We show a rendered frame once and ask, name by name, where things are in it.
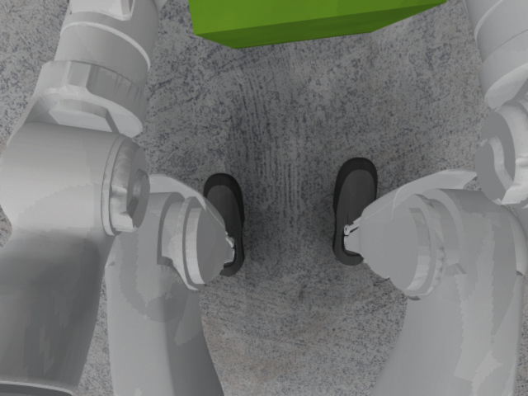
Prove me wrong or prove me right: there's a robot right upper arm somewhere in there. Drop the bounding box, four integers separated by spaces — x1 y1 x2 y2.
474 95 528 240

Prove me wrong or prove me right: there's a left robot forearm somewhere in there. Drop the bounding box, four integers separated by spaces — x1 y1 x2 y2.
0 0 167 215

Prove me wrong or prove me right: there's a carton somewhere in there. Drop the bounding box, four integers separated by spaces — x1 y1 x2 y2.
188 0 447 49

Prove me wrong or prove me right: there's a right robot forearm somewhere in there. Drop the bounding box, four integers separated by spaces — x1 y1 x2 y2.
463 0 528 109

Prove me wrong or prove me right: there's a robot left upper arm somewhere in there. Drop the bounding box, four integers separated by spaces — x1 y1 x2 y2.
0 121 150 396

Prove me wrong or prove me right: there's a robot left foot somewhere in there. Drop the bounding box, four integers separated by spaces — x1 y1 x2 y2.
203 173 245 276

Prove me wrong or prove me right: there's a left robot thigh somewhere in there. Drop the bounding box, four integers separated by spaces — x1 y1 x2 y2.
105 192 224 396

